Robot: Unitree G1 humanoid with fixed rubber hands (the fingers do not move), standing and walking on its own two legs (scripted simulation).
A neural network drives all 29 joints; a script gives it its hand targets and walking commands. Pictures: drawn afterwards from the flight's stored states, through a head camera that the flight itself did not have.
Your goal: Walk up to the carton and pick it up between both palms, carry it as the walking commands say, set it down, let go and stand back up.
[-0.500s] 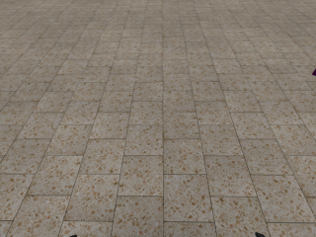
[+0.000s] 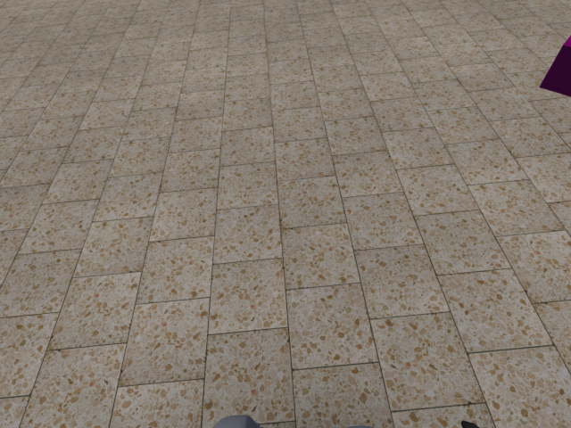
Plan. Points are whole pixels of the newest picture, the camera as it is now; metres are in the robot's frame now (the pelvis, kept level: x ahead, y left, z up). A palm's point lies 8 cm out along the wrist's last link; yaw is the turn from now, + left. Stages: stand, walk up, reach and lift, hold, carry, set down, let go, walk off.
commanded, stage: walk up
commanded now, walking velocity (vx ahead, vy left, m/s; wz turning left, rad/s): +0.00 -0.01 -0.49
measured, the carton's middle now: out of the picture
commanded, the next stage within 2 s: none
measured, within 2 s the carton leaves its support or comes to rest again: neither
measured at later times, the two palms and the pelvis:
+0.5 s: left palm out of the picture +0.08 +0.27 -0.13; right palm out of the picture -0.03 -0.25 -0.13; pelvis -0.05 +0.03 -0.01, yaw -15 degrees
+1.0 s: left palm out of the picture +0.11 +0.22 -0.10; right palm out of the picture +0.08 -0.33 -0.14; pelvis +0.07 -0.05 +0.00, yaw -24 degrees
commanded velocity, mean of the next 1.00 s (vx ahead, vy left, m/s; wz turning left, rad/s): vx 0.32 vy -0.03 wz -0.49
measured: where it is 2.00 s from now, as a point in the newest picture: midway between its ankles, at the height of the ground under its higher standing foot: (396, 367)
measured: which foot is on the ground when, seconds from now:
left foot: up 0.00-0.10, down 0.12-0.62, up 0.64-1.00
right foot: down 0.00-0.14, up 0.16-0.60, down 0.62-1.00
